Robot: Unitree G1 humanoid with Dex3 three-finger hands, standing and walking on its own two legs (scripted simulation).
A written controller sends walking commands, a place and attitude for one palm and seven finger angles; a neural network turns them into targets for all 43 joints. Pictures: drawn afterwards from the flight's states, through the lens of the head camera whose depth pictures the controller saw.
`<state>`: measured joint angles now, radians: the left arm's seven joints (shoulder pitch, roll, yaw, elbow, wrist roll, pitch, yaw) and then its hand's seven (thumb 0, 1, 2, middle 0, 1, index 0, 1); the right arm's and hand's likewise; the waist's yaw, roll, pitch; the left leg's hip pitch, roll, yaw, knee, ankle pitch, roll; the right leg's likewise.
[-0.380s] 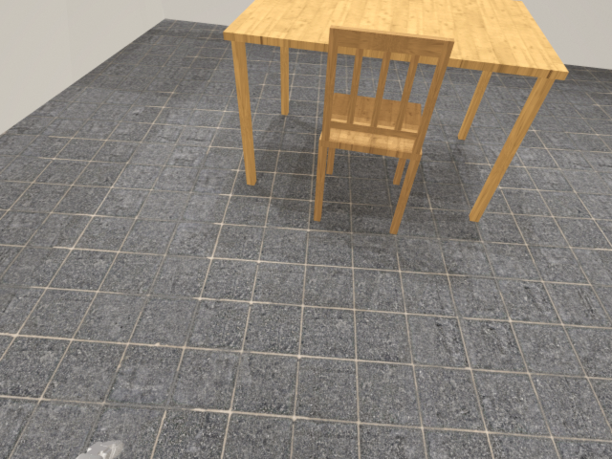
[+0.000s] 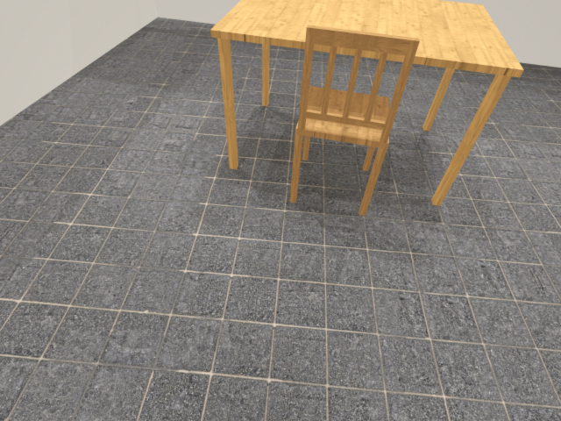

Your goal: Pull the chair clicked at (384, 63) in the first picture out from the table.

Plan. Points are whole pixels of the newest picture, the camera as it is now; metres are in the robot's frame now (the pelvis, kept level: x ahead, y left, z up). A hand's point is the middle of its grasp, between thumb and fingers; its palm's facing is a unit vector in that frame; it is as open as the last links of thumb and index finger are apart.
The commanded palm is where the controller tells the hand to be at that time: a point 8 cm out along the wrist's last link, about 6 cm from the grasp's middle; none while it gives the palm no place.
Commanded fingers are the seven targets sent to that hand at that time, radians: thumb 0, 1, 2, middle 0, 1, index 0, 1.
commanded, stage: stand and wait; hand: left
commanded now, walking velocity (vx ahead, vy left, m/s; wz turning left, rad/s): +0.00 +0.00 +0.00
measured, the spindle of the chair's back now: (351, 85) +1.26 -0.18 -0.11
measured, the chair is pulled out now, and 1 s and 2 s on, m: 0.00 0.00 0.00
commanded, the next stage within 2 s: look at it before walking up in 0.44 s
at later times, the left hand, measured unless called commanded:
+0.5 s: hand out of the picture +0.06 +0.23 -0.16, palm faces -0.02 -0.95 -0.33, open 7.4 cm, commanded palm none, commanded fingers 0.00 0.90 0.90 -0.20 -0.30 -0.20 -0.30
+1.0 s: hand out of the picture +0.07 +0.23 -0.16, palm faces -0.02 -0.95 -0.32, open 7.4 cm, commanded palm none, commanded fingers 0.00 0.90 0.90 -0.20 -0.30 -0.20 -0.30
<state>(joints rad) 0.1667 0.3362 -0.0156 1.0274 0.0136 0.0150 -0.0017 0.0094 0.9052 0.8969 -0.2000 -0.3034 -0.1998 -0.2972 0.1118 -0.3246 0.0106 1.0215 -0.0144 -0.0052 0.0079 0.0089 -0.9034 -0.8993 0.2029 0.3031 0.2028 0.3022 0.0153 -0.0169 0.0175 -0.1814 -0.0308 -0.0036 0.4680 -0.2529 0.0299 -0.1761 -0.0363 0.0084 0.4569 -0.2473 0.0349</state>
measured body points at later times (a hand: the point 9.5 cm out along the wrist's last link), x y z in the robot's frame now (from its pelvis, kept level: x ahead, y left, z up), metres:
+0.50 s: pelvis -0.01 -0.01 +0.00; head -0.01 -0.01 +0.45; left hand +0.06 +0.28 -0.13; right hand +0.07 -0.30 -0.13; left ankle +0.00 +0.10 -0.74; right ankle +0.00 -0.14 -0.74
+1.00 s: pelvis +0.00 -0.02 +0.01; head +0.00 -0.01 +0.46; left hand +0.07 +0.28 -0.13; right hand +0.09 -0.31 -0.12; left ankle +0.00 +0.10 -0.74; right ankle +0.00 -0.14 -0.74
